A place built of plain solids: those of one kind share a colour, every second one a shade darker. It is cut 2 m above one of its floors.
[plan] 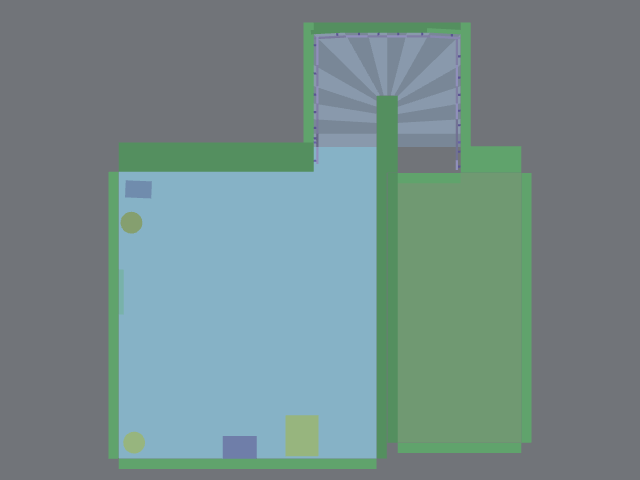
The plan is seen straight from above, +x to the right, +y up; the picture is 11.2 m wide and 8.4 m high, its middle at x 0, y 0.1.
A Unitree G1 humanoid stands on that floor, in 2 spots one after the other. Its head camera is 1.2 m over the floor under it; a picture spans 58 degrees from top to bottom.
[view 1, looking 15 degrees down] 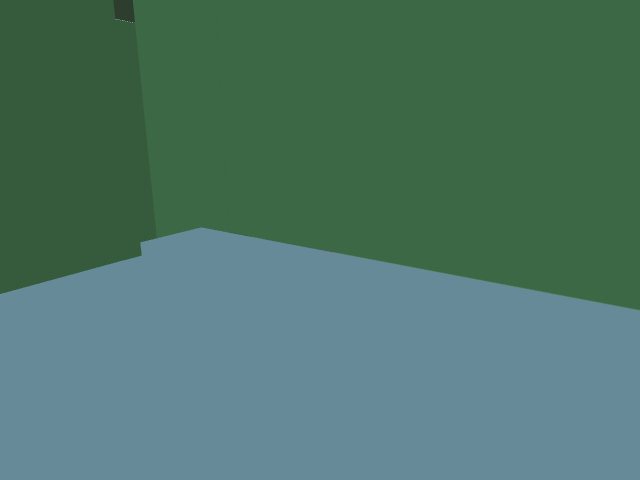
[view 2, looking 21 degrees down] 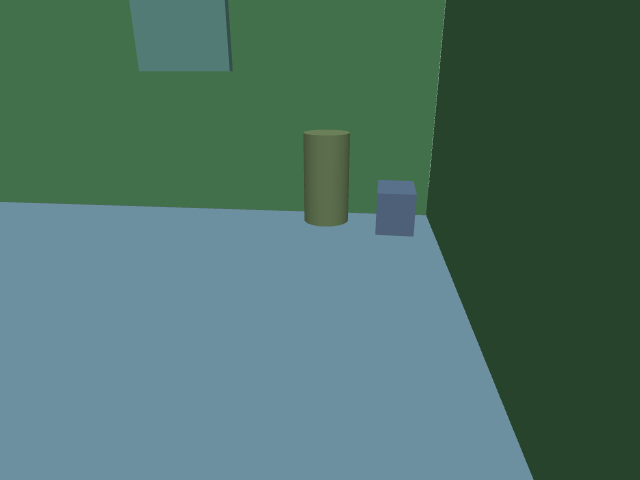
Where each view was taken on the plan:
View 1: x -2.41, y -2.29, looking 34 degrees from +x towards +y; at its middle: wall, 4.25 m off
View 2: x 0.31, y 0.73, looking -174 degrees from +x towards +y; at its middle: floor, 3.35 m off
